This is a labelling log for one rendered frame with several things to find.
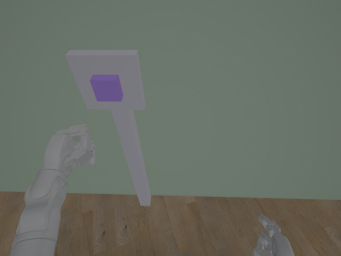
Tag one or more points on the robot right hand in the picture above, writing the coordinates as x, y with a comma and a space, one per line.
277, 246

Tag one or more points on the left robot forearm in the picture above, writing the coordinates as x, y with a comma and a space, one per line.
38, 227

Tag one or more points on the robot left hand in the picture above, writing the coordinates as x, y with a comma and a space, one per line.
61, 155

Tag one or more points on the panel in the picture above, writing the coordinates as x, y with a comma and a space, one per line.
125, 63

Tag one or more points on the button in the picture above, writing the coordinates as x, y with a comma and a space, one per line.
107, 87

